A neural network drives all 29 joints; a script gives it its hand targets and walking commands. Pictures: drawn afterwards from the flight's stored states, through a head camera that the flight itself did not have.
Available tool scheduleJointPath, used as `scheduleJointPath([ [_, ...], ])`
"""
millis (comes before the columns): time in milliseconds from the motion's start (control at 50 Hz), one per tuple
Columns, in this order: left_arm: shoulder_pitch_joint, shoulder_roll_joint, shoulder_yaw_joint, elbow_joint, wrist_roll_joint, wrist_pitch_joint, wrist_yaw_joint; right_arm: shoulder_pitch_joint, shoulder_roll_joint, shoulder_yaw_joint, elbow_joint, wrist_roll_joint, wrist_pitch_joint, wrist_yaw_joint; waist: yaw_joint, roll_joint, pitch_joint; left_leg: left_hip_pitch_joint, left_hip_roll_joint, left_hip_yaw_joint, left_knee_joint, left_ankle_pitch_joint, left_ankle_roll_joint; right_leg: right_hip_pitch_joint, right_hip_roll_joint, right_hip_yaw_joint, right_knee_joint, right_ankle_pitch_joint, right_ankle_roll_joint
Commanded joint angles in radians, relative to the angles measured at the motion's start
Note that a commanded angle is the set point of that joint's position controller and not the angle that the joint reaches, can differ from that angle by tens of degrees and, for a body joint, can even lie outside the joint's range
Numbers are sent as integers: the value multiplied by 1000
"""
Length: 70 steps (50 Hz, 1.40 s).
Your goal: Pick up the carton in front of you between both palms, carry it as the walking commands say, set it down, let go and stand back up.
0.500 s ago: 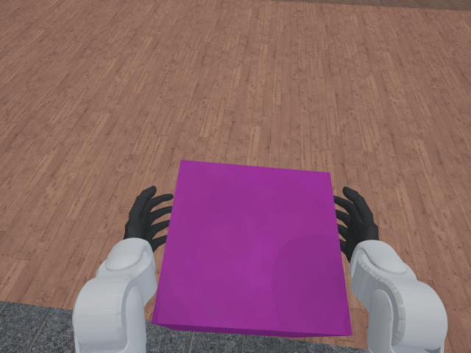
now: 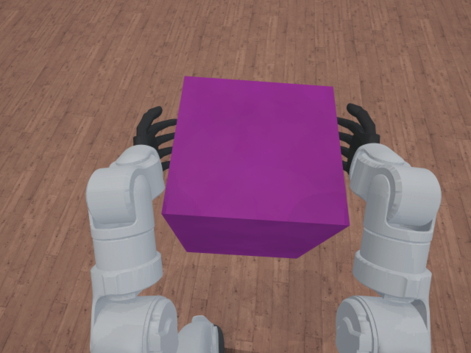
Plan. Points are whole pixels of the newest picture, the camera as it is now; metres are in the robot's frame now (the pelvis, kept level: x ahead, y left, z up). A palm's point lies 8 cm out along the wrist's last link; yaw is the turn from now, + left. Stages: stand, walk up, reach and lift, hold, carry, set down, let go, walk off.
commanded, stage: carry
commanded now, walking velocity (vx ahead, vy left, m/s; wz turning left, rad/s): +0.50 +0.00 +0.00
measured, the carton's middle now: (249, 181) +0.38 +0.01 +0.08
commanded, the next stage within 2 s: none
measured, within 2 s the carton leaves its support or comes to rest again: neither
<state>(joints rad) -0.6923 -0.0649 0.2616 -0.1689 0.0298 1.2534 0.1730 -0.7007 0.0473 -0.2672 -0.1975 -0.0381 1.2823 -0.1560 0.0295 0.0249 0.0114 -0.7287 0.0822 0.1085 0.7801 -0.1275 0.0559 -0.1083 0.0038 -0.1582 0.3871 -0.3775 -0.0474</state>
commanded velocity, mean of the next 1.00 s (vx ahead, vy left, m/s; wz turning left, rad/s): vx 0.50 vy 0.00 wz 0.00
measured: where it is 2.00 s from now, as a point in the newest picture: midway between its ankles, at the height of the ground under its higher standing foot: (247, 114)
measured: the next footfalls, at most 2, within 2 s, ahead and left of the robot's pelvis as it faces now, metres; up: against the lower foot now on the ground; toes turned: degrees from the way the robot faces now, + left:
left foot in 0.04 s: +0.23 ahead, +0.11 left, +0.02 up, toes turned +8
right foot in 0.44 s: +0.49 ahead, -0.10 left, +0.06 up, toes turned -5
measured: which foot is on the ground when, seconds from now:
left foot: up 0.00-0.02, down 0.04-0.44, up 0.46-0.82, down 0.84-1.00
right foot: down 0.00-0.08, up 0.10-0.42, down 0.44-0.86, up 0.88-1.00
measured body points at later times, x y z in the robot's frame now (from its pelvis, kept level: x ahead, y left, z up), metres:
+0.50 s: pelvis +0.35 -0.01 +0.02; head +0.41 -0.01 +0.46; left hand +0.72 +0.16 +0.17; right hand +0.73 -0.15 +0.16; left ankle +0.20 +0.10 -0.66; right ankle +0.45 -0.10 -0.68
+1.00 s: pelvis +0.66 +0.03 +0.08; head +0.71 +0.03 +0.53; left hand +1.05 +0.16 +0.21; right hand +1.02 -0.15 +0.20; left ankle +0.70 +0.11 -0.65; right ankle +0.60 -0.08 -0.54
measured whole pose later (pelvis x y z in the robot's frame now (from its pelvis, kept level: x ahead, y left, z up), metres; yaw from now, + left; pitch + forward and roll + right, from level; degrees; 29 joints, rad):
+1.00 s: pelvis +0.66 +0.03 +0.08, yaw +0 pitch +4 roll +0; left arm -0.70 -0.09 0.33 -0.07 0.06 1.27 0.17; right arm -0.67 0.07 -0.28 -0.08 -0.03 1.26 -0.16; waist -0.10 0.00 0.02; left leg -0.42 0.00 0.14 0.57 -0.36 0.06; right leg -0.59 -0.01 -0.01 1.32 -0.40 -0.05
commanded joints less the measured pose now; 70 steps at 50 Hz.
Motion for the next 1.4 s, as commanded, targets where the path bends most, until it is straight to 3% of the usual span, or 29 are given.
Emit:
scheduleJointPath([
  [0, -651, -755, -627, -29, -323, 3, -119, -622, 784, 619, 35, 287, -10, 73, 7, -178, -341, 142, -86, 85, -169, 9, 38, 241, -200, 67, 67, 873, -114],
  [20, -657, -764, -625, -26, -325, 8, -117, -608, 784, 603, 51, 282, -7, 73, -44, -170, -398, 318, -131, 115, -225, 10, 45, 213, -184, 21, 209, 978, -79],
  [40, -657, -771, -623, -20, -319, 12, -116, -580, 786, 589, 71, 275, -6, 74, -93, -98, -496, 576, -125, 104, -278, 42, 45, 108, -141, -17, 409, 857, -38],
  [60, -658, -798, -617, -27, -317, 17, -117, -580, 778, 577, 72, 267, -10, 74, -116, 133, -667, 966, 144, -271, -212, 48, 149, -187, -108, 31, 704, 525, 11],
  [80, -640, -822, -610, -14, -314, 21, -117, -542, 796, 573, 111, 260, -15, 75, -135, 377, -757, 1199, 303, -671, -359, 104, 281, -515, 86, 87, 973, -129, 40],
  [160, -663, -908, -622, -113, -276, -15, -112, -638, 965, 682, -89, 348, -54, 104, -124, 54, -573, 1072, 230, -442, -319, 311, 197, -762, -36, 201, 1044, -32, -17],
  [280, -493, -817, -673, -194, -218, -67, -99, -573, 889, 779, -256, 392, -97, 115, -111, 74, -510, 997, 198, -280, -401, 213, 164, -761, -57, 130, 724, -11, 15],
  [360, -480, -724, -689, -194, -225, -50, -95, -545, 793, 782, -221, 384, -79, 121, -74, 136, -437, 777, 117, -88, -428, 258, 101, -444, 7, -5, 338, 85, 4],
  [420, -472, -692, -683, -122, -250, -27, -100, -495, 741, 737, -127, 341, -51, 109, 47, 57, -551, 604, 67, 52, -42, 497, 22, 68, 88, -81, 184, 151, -35],
  [440, -464, -683, -679, -107, -257, -20, -101, -505, 723, 712, -110, 325, -40, 104, 74, -117, -656, 355, 9, 5, 225, 190, -24, 332, -164, 337, 122, -69, -126],
  [460, -476, -691, -679, -84, -269, -18, -99, -498, 715, 678, -100, 315, -26, 102, 85, -383, -695, 93, -142, -34, 460, -370, -48, 467, -346, 815, -52, 21, -263],
  [480, -505, -729, -682, -86, -292, -8, -105, -527, 732, 664, -75, 296, -20, 97, 77, -296, -620, -37, -117, -126, 643, -405, -24, 462, -350, 817, -31, 171, -288],
  [520, -597, -829, -725, -122, -364, -6, -128, -532, 769, 614, -56, 261, -19, 94, 91, -76, -527, -146, -70, -143, 707, -342, -1, 396, -316, 611, 97, 548, -255],
  [540, -647, -867, -742, -141, -398, -8, -137, -528, 782, 596, -38, 242, -21, 91, 77, -36, -519, -139, -49, -149, 645, -305, 2, 363, -295, 541, 89, 543, -216],
  [740, -674, -845, -678, 4, -408, 10, -150, -534, 738, 570, 56, 175, -10, 62, 31, -174, -381, 146, -72, 38, -43, -152, -14, 98, -202, 173, -57, 410, -132],
  [800, -637, -834, -630, 75, -355, 26, -146, -557, 761, 572, 103, 207, 3, 74, -89, -149, -444, 550, -170, 154, -199, -125, 21, -27, -173, 47, 210, 668, -63],
  [820, -633, -821, -609, 89, -330, 32, -143, -543, 776, 569, 131, 225, 3, 79, -129, -45, -538, 804, -96, 6, -210, -198, 40, -159, -138, 27, 437, 533, -16],
  [840, -616, -826, -580, 91, -307, 38, -141, -565, 771, 573, 134, 239, -4, 83, -135, 255, -651, 1006, 220, -590, -362, -409, 203, -426, -19, 50, 770, 237, 43],
  [860, -654, -818, -566, 87, -285, 37, -136, -588, 825, 586, 140, 259, -9, 91, -140, 276, -587, 999, 269, -839, -507, -282, 257, -607, 66, 136, 955, -125, 46],
  [920, -653, -877, -542, 73, -235, 9, -121, -764, 970, 683, 13, 385, -32, 124, -107, -14, -487, 882, 222, -525, -353, 135, 200, -715, -35, 190, 1046, -30, -7],
  [960, -637, -879, -539, 61, -203, -10, -112, -824, 1015, 723, -43, 436, -55, 132, -78, 29, -503, 853, 194, -415, -387, 40, 149, -676, -53, 186, 944, 9, -18],
  [1040, -597, -825, -570, 3, -180, -27, -92, -771, 951, 721, -83, 440, -65, 128, -95, 75, -486, 880, 193, -311, -437, 58, 179, -708, -55, 129, 745, 12, 1],
  [1140, -571, -752, -596, -7, -205, 5, -91, -655, 841, 668, -21, 369, -34, 113, -79, 127, -427, 780, 146, -128, -442, 121, 123, -484, -11, 12, 353, 44, 3],
  [1200, -575, -754, -597, 45, -242, 20, -104, -602, 800, 624, 42, 320, -12, 103, 24, 66, -510, 601, 86, 28, -101, 445, 35, 3, 86, -82, 165, 114, -37],
  [1220, -555, -756, -592, 66, -247, 21, -107, -612, 783, 607, 48, 307, -4, 99, 69, -59, -591, 389, 37, 38, 139, 248, -19, 252, -88, 221, 109, -72, -97],
  [1240, -582, -758, -597, 69, -258, 17, -106, -619, 786, 588, 40, 296, 5, 100, 67, -354, -650, 104, -99, -2, 402, -212, -54, 425, -330, 749, -24, -57, -243],
  [1260, -602, -810, -608, 71, -280, 22, -113, -649, 799, 582, 50, 281, 7, 97, 69, -303, -585, -48, -124, -98, 599, -395, -37, 417, -341, 832, -50, 123, -288],
  [1300, -713, -909, -666, 9, -359, 13, -134, -650, 827, 549, 60, 247, -1, 92, 85, -60, -511, -162, -65, -144, 700, -353, -8, 369, -324, 635, 78, 451, -268],
  [1380, -840, -975, -718, -84, -450, -16, -148, -608, 839, 527, 81, 190, -25, 73, 44, -83, -498, -122, -30, -116, 506, -280, -8, 283, -283, 459, 16, 311, -181],
])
